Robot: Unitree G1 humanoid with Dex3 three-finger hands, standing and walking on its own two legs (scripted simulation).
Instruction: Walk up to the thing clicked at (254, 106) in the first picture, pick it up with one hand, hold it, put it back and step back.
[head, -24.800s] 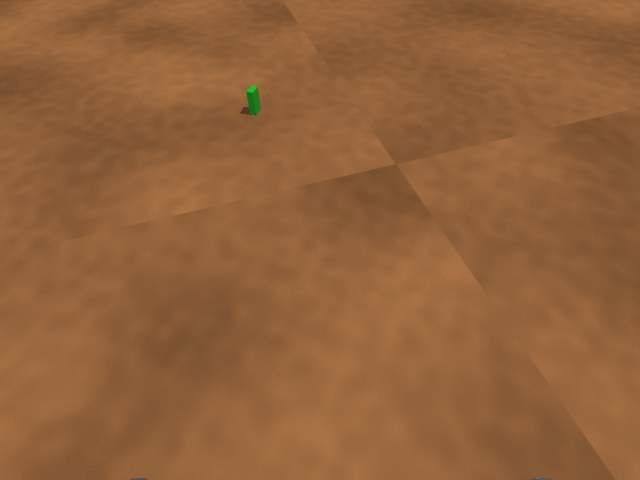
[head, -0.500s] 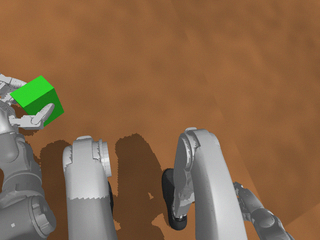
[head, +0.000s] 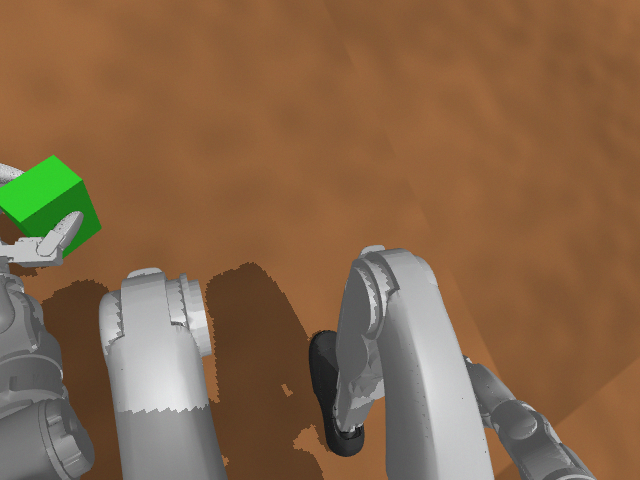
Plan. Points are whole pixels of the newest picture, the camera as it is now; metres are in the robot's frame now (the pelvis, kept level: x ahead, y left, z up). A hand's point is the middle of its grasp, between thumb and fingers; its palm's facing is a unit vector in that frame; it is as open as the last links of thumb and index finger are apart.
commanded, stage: lower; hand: left
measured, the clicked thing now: (55, 214) +0.40 +0.28 -0.13
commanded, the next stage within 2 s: loosen in 1.28 s
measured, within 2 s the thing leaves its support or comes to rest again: rests again in 1.74 s
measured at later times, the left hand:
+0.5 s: hand (43, 220) +0.40 +0.31 -0.17, palm faces +0.46 -0.89 -0.04, open 8.6 cm
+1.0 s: hand (49, 223) +0.40 +0.31 -0.19, palm faces +0.46 -0.89 -0.02, open 8.5 cm
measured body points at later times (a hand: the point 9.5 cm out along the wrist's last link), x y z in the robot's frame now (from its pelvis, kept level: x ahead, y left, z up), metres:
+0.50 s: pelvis +0.00 +0.01 -0.01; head +0.23 +0.15 +0.34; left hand +0.37 +0.36 -0.16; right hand +0.16 -0.26 -0.08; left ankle +0.08 +0.13 -0.27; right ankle +0.11 -0.11 -0.27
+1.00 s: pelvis -0.01 +0.01 -0.02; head +0.22 +0.18 +0.32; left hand +0.37 +0.36 -0.19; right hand +0.15 -0.24 -0.06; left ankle +0.08 +0.13 -0.27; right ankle +0.11 -0.11 -0.27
